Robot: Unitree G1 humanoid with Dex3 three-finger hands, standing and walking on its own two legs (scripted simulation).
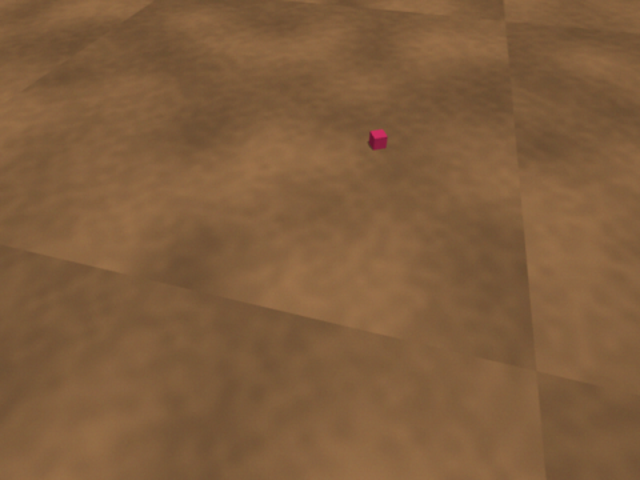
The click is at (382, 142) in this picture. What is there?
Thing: cube
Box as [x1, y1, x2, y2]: [369, 129, 387, 149]
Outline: 382,129 370,131 369,142 373,149 385,147 387,136
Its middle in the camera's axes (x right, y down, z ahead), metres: +0.30 -0.53 +2.05
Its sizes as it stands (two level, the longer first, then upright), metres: 0.069 0.069 0.069
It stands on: the floor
